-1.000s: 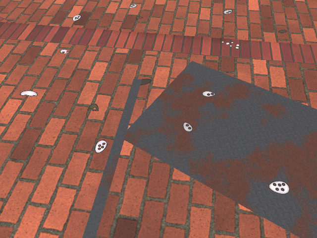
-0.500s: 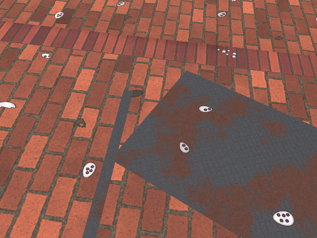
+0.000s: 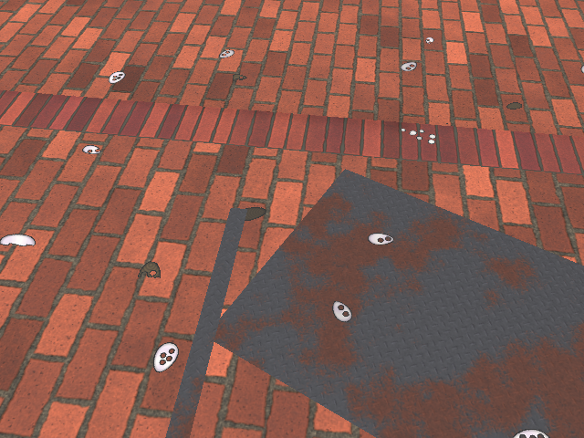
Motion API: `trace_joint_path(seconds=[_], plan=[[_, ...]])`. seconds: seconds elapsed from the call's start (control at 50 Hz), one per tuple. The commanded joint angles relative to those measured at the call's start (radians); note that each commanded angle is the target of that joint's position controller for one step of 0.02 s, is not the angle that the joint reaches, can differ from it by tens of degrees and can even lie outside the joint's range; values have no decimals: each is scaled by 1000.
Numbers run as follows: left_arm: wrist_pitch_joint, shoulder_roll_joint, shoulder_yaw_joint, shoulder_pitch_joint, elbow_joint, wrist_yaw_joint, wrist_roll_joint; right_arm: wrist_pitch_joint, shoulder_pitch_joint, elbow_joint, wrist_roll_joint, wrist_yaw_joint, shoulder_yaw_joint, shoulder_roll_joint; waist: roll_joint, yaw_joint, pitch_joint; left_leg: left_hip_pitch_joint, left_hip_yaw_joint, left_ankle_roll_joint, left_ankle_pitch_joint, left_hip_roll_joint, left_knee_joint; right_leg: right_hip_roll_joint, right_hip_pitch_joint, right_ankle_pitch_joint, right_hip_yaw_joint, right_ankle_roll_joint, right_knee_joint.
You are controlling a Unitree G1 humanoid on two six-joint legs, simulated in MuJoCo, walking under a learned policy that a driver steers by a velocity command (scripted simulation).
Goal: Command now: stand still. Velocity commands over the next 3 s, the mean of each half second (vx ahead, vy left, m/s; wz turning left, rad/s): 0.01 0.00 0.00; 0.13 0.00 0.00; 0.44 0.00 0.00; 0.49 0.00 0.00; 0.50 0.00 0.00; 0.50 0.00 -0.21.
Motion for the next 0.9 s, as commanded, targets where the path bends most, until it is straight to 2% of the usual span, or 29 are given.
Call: trace_joint_path(seconds=[0.02,0.7,0.72,0.78,0.82,0.86,0.88,0.9], plan=[[-3,72,8,67,-6,3,0,-4,61,-4,0,-4,-7,-63,-2,-1,52,21,-136,1,-2,118,-74,-103,-78,45,106,-35,-87],[0,46,-1,121,20,6,0,-3,104,41,0,-10,2,-35,-1,1,73,18,-143,1,15,121,-66,-96,-67,58,96,-34,-79],[0,43,-2,132,23,6,2,-3,111,43,0,-10,2,-34,3,1,54,26,-142,2,-58,114,-73,-86,-61,-5,91,-36,-82],[8,64,13,137,4,0,11,11,119,31,-2,-5,-22,-82,32,-1,97,-37,-168,47,-463,94,-68,-27,-139,-339,59,-67,-5],[6,47,12,108,-27,-10,21,16,160,26,-3,0,-32,-89,59,-23,170,-46,-269,94,-633,152,-110,-11,-265,-415,54,-81,69],[-9,15,7,72,-59,-22,32,13,222,38,-7,2,-51,-120,129,-43,152,22,-440,160,-685,276,-208,12,-321,-254,-30,-71,217],[-19,26,11,54,-73,-27,34,10,226,38,-8,3,-58,-128,127,-45,137,1,-491,185,-665,320,-246,-4,-300,-204,-37,-68,271],[-28,37,16,54,-83,-33,30,5,201,28,-9,5,-62,-134,108,-28,125,-31,-493,190,-629,329,-259,-16,-267,-200,-30,-71,289]])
